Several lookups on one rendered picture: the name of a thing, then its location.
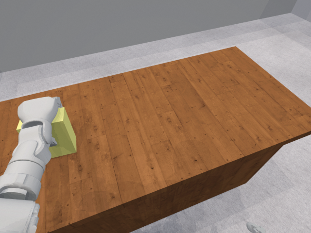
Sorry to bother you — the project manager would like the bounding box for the robot right hand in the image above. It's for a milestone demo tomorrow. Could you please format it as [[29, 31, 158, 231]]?
[[246, 222, 266, 233]]

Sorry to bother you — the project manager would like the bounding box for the robot left upper arm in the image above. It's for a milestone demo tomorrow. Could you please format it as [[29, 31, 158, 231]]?
[[0, 198, 40, 233]]

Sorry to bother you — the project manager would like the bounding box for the table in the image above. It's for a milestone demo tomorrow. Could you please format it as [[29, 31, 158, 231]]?
[[0, 46, 311, 233]]

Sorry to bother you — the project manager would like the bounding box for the robot left hand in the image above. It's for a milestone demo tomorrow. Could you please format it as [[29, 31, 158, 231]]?
[[17, 97, 63, 147]]

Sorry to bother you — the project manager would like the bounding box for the robot left forearm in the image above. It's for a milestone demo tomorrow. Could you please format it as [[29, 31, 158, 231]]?
[[0, 118, 52, 201]]

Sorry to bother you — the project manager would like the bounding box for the sponge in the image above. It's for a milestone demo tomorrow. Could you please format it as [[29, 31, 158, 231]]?
[[16, 107, 76, 158]]

